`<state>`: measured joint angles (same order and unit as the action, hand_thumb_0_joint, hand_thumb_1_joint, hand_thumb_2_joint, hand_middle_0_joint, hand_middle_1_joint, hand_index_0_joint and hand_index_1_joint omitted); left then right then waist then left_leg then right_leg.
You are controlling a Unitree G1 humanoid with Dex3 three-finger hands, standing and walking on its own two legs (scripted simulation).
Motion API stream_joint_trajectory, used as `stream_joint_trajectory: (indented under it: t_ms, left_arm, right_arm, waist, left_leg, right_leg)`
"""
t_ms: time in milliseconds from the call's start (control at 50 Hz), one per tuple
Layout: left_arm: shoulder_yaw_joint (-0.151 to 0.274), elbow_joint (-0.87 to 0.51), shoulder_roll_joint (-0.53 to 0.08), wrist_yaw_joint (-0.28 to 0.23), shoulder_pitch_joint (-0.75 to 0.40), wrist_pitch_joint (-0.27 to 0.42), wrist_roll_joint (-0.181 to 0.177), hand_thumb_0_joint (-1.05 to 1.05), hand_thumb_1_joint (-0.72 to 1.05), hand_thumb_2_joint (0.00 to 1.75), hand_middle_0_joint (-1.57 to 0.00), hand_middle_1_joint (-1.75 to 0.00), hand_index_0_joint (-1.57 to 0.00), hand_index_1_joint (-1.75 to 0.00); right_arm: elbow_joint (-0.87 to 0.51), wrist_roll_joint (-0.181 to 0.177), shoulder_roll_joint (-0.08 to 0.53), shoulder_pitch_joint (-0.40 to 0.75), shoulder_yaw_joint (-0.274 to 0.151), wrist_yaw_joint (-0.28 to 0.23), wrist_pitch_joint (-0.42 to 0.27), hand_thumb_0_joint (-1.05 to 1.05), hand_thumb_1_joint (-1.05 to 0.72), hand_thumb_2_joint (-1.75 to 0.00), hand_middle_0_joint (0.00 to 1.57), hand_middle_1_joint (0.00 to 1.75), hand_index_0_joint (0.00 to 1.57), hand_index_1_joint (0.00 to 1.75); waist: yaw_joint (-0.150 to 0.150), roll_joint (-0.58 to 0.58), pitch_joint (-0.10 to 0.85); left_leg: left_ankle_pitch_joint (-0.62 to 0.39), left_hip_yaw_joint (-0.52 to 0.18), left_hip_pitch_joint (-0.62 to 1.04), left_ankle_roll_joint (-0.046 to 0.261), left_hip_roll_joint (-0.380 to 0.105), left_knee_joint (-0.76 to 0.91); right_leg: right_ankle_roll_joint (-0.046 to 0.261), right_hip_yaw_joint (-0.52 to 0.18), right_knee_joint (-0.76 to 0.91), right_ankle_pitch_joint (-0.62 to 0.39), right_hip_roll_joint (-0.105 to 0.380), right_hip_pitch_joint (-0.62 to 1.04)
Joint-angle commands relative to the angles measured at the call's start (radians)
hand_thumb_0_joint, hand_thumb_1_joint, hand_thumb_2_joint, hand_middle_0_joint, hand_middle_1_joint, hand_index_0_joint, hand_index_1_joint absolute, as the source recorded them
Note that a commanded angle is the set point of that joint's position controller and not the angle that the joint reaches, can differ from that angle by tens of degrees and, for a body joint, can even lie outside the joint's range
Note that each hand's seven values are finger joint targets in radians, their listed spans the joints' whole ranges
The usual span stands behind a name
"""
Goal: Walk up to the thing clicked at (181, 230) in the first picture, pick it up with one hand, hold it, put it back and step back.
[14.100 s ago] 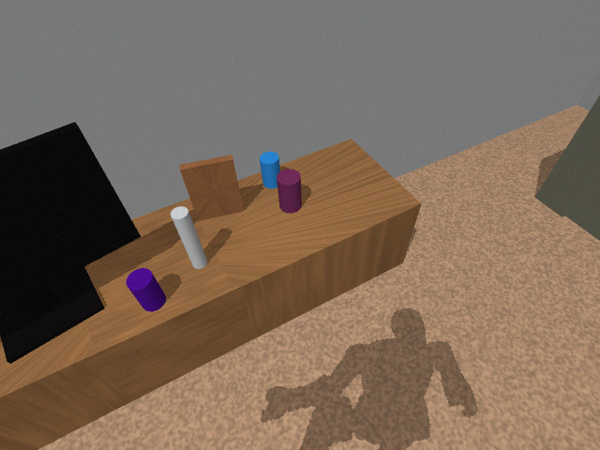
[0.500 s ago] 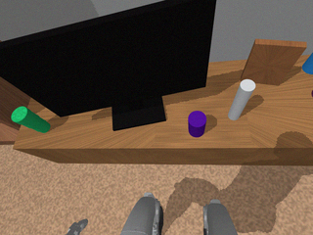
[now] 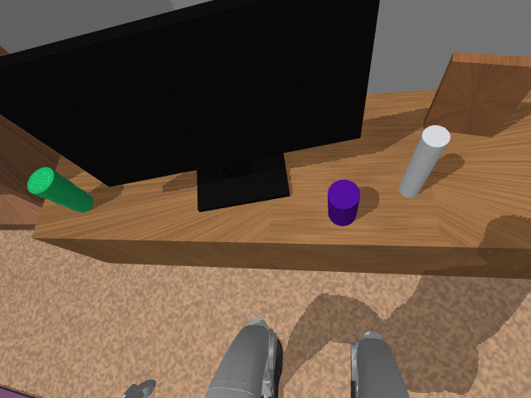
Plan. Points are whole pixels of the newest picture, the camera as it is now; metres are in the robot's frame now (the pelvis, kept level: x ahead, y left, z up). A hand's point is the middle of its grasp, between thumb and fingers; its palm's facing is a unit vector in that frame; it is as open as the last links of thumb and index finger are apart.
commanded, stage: go down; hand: right
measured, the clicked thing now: (420, 166) +0.54 -0.21 -0.21
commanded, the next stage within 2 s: approach in 0.02 s
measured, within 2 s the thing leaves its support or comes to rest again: neither
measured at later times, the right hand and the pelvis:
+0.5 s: hand out of the picture +0.47 -0.35 -0.05, palm faces +0.14 +0.99 +0.00, open 17.4 cm; pelvis -0.02 +0.00 -0.09, yaw +2 degrees
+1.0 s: hand (446, 192) +0.51 -0.27 -0.26, palm faces +0.09 +1.00 -0.01, open 16.8 cm; pelvis -0.08 +0.00 -0.29, yaw +4 degrees
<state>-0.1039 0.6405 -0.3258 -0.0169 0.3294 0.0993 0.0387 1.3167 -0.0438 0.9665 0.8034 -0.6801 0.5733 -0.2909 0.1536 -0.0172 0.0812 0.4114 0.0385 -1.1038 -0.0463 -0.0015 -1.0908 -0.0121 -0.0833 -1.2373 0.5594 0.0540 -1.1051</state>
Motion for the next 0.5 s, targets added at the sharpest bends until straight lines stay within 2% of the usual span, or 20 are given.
stream_joint_trajectory:
  t_ms: [0, 60, 80, 100, 140, 160, 180, 220, 280, 340, 380, 440, 460, 480]
  left_arm:
    - [0.075, -0.038, -0.222, -0.015, 0.168, 0.016, -0.005, 0.00, 0.90, 0.91, -0.19, -0.30, -0.19, -0.30]
    - [0.072, -0.042, -0.221, -0.011, 0.159, 0.017, -0.005, 0.00, 0.90, 0.91, -0.19, -0.30, -0.19, -0.30]
    - [0.076, -0.043, -0.223, -0.014, 0.157, 0.017, -0.004, 0.00, 0.90, 0.91, -0.19, -0.30, -0.19, -0.30]
    - [0.070, -0.043, -0.219, -0.012, 0.160, 0.017, -0.004, 0.00, 0.88, 0.92, -0.19, -0.29, -0.18, -0.30]
    - [0.072, -0.039, -0.221, -0.013, 0.154, 0.019, -0.004, 0.00, 0.89, 0.91, -0.19, -0.30, -0.19, -0.30]
    - [0.061, -0.034, -0.213, -0.013, 0.148, 0.022, -0.003, 0.00, 0.89, 0.91, -0.19, -0.29, -0.19, -0.30]
    - [0.065, -0.036, -0.217, -0.010, 0.139, 0.025, -0.001, 0.00, 0.89, 0.91, -0.19, -0.30, -0.19, -0.30]
    - [0.059, -0.031, -0.214, -0.009, 0.131, 0.031, 0.003, 0.00, 0.89, 0.91, -0.19, -0.30, -0.19, -0.30]
    - [0.047, -0.043, -0.209, -0.003, 0.114, 0.039, 0.011, 0.00, 0.88, 0.91, -0.19, -0.30, -0.19, -0.30]
    - [0.032, -0.071, -0.204, 0.004, 0.105, 0.044, 0.014, 0.00, 0.88, 0.91, -0.19, -0.30, -0.19, -0.30]
    - [0.028, -0.073, -0.206, 0.006, 0.093, 0.044, 0.016, 0.00, 0.88, 0.91, -0.19, -0.30, -0.19, -0.30]
    - [0.026, -0.075, -0.219, 0.009, 0.103, 0.038, 0.020, 0.00, 0.89, 0.91, -0.19, -0.30, -0.19, -0.30]
    - [0.027, -0.074, -0.225, 0.010, 0.101, 0.033, 0.025, 0.00, 0.89, 0.91, -0.19, -0.29, -0.18, -0.30]
    - [0.026, -0.062, -0.229, 0.011, 0.097, 0.029, 0.028, 0.00, 0.90, 0.90, -0.19, -0.30, -0.19, -0.30]
  right_arm:
    - [-0.176, -0.029, 0.409, 0.289, -0.037, -0.008, -0.058, 0.00, 0.48, -0.03, 0.07, 0.03, 0.06, 0.03]
    - [-0.178, -0.026, 0.423, 0.302, -0.044, -0.010, -0.068, 0.00, 0.50, -0.03, 0.07, 0.04, 0.06, 0.04]
    - [-0.251, -0.025, 0.451, 0.355, -0.050, -0.011, -0.077, 0.00, 0.50, -0.03, 0.07, 0.04, 0.06, 0.04]
    - [-0.174, -0.021, 0.433, 0.315, -0.046, -0.013, -0.071, 0.00, 0.58, -0.04, 0.05, 0.05, 0.05, 0.05]
    - [-0.194, -0.027, 0.427, 0.344, -0.038, -0.012, -0.083, 0.00, 0.53, -0.04, 0.06, 0.04, 0.05, 0.04]
    - [-0.115, -0.039, 0.383, 0.314, -0.024, -0.007, -0.085, 0.00, 0.53, -0.04, 0.06, 0.04, 0.05, 0.04]
    - [-0.098, -0.044, 0.358, 0.316, -0.010, -0.006, -0.097, 0.00, 0.54, -0.04, 0.06, 0.04, 0.05, 0.04]
    - [-0.080, -0.063, 0.323, 0.329, -0.003, 0.002, -0.125, 0.00, 0.56, -0.04, 0.06, 0.05, 0.05, 0.05]
    - [-0.068, -0.093, 0.269, 0.336, 0.009, 0.020, -0.180, 0.00, 0.55, -0.05, 0.06, 0.05, 0.05, 0.05]
    - [-0.053, -0.117, 0.243, 0.297, 0.001, 0.029, -0.225, 0.00, 0.55, -0.04, 0.06, 0.04, 0.06, 0.04]
    - [-0.060, -0.134, 0.210, 0.318, 0.007, 0.037, -0.250, 0.00, 0.52, -0.03, 0.07, 0.04, 0.06, 0.04]
    - [-0.157, -0.131, 0.300, 0.341, -0.059, 0.033, -0.285, 0.00, 0.52, -0.02, 0.08, 0.03, 0.07, 0.03]
    - [-0.229, -0.122, 0.355, 0.402, -0.087, 0.027, -0.297, 0.00, 0.51, -0.01, 0.08, 0.03, 0.07, 0.03]
    - [-0.224, -0.114, 0.385, 0.410, -0.108, 0.023, -0.301, 0.00, 0.50, -0.01, 0.08, 0.03, 0.07, 0.03]
  waist:
    - [-0.031, 0.268, 0.484]
    - [-0.029, 0.264, 0.476]
    - [-0.032, 0.310, 0.521]
    - [-0.023, 0.262, 0.490]
    - [-0.018, 0.272, 0.484]
    - [0.000, 0.238, 0.423]
    - [0.007, 0.220, 0.390]
    - [0.017, 0.206, 0.376]
    - [0.026, 0.216, 0.397]
    - [0.025, 0.205, 0.457]
    - [0.034, 0.219, 0.483]
    - [0.011, 0.281, 0.610]
    - [0.002, 0.325, 0.658]
    - [0.002, 0.346, 0.667]
  left_leg:
    - [-0.227, 0.010, 0.212, 0.079, 0.021, 0.075]
    - [-0.204, 0.010, 0.203, 0.078, 0.021, 0.073]
    - [-0.220, 0.003, 0.224, 0.080, 0.018, 0.075]
    - [-0.206, 0.006, 0.233, 0.078, 0.020, 0.079]
    - [-0.206, 0.004, 0.212, 0.077, 0.021, 0.067]
    - [-0.187, 0.010, 0.171, 0.076, 0.023, 0.057]
    - [-0.162, 0.012, 0.145, 0.076, 0.025, 0.047]
    - [-0.147, 0.011, 0.087, 0.075, 0.024, 0.009]
    - [-0.136, 0.012, -0.012, 0.076, 0.025, -0.083]
    - [-0.119, 0.013, -0.072, 0.078, 0.027, -0.178]
    - [-0.105, 0.013, -0.153, 0.077, 0.023, -0.253]
    - [-0.151, 0.011, -0.195, 0.083, 0.015, -0.367]
    - [-0.172, 0.005, -0.201, 0.082, 0.010, -0.404]
    - [-0.179, 0.013, -0.233, 0.083, 0.005, -0.446]
  right_leg:
    - [0.023, -0.001, 0.169, -0.484, 0.000, 0.360]
    - [0.026, -0.005, 0.175, -0.432, 0.000, 0.348]
    - [0.028, 0.008, 0.169, -0.429, -0.006, 0.358]
    - [0.032, 0.009, 0.172, -0.398, -0.009, 0.323]
    - [0.033, 0.012, 0.155, -0.390, -0.010, 0.308]
    - [0.031, 0.002, 0.149, -0.374, -0.002, 0.275]
    - [0.037, 0.000, 0.139, -0.324, -0.004, 0.223]
    - [0.037, -0.008, 0.101, -0.303, 0.003, 0.179]
    - [0.032, -0.011, 0.012, -0.322, 0.009, 0.116]
    - [0.036, -0.007, -0.086, -0.295, -0.002, -0.003]
    - [0.036, -0.010, -0.156, -0.273, -0.008, -0.075]
    - [0.027, -0.007, -0.261, -0.342, -0.019, -0.116]
    - [0.027, -0.001, -0.301, -0.363, -0.022, -0.123]
    - [0.018, -0.008, -0.324, -0.395, -0.020, -0.127]
